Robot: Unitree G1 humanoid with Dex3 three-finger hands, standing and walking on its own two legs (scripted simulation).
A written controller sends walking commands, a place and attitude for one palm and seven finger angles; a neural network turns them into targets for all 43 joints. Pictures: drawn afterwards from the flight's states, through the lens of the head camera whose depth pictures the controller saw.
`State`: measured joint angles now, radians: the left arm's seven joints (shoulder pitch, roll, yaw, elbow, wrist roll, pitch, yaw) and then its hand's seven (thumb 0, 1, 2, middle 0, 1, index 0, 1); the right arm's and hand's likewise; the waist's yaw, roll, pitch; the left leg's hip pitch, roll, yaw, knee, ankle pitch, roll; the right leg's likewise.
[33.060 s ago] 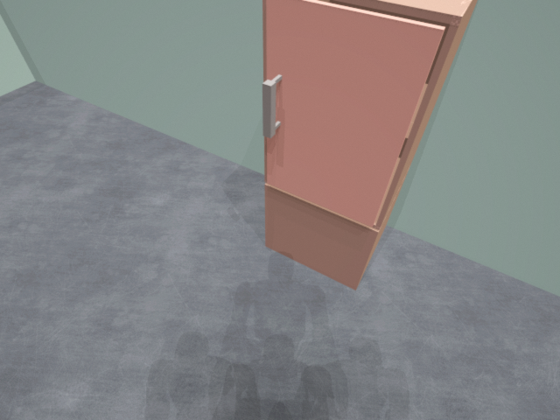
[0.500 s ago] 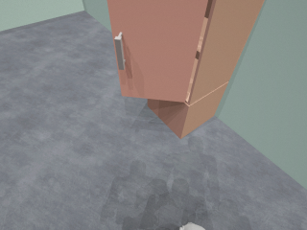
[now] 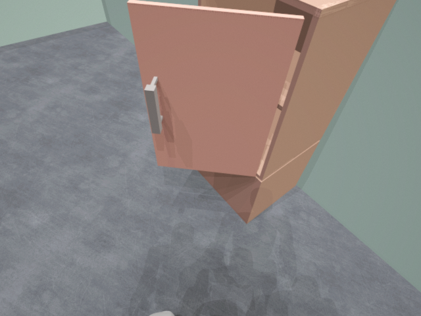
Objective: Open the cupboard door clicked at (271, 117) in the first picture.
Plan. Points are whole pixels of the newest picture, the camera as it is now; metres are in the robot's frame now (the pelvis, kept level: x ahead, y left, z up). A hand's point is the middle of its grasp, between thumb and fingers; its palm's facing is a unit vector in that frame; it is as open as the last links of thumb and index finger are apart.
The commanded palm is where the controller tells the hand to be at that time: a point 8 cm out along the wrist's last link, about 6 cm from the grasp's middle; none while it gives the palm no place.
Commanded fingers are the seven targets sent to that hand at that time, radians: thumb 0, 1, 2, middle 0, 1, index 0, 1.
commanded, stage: come to a stop and stand still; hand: left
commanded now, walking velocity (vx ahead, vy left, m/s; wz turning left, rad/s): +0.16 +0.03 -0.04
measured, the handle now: (156, 105) +0.65 +0.21 -0.01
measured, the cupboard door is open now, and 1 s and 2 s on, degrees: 46 46 46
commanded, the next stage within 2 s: look again from close up in 0.94 s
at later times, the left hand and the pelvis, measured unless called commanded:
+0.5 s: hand out of the picture +0.15 +0.17 -0.16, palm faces -0.01 -0.97 -0.24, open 7.4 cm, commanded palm none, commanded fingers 0.00 0.90 0.90 -0.20 -0.30 -0.20 -0.30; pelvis +0.08 -0.01 +0.00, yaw -2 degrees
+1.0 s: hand out of the picture +0.11 +0.19 -0.17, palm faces -0.04 -0.98 -0.21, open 7.4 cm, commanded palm none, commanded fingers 0.00 0.90 0.90 -0.20 -0.30 -0.20 -0.30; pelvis +0.08 +0.01 +0.01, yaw -2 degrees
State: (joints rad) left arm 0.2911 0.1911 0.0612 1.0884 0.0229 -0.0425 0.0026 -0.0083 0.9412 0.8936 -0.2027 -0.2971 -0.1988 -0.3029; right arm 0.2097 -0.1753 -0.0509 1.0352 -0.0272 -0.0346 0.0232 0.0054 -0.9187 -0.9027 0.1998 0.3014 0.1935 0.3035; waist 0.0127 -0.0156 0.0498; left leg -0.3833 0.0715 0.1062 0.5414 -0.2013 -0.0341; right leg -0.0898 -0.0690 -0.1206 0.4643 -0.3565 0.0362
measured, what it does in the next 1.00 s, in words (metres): steps on the spot: left foot, then right foot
